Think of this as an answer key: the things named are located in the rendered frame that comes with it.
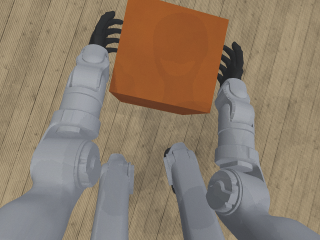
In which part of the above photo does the right robot forearm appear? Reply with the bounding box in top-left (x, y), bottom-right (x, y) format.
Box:
top-left (214, 78), bottom-right (267, 186)

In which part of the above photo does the robot left shin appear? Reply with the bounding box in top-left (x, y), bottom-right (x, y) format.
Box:
top-left (99, 153), bottom-right (128, 184)

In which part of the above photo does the robot right hand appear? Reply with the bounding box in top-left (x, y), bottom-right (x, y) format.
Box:
top-left (217, 41), bottom-right (244, 87)

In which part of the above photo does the robot left thigh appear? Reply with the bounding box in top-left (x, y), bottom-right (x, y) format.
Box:
top-left (90, 160), bottom-right (135, 240)

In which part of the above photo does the left robot upper arm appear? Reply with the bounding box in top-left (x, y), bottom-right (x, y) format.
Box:
top-left (0, 137), bottom-right (102, 240)

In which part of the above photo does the carton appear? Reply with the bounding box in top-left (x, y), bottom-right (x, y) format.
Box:
top-left (109, 0), bottom-right (229, 115)

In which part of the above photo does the robot left hand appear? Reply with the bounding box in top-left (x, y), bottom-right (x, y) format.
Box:
top-left (89, 11), bottom-right (124, 53)

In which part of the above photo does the left robot forearm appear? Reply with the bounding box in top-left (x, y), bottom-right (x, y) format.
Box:
top-left (30, 44), bottom-right (110, 179)

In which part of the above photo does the right robot upper arm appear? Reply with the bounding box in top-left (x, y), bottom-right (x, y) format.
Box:
top-left (205, 168), bottom-right (320, 240)

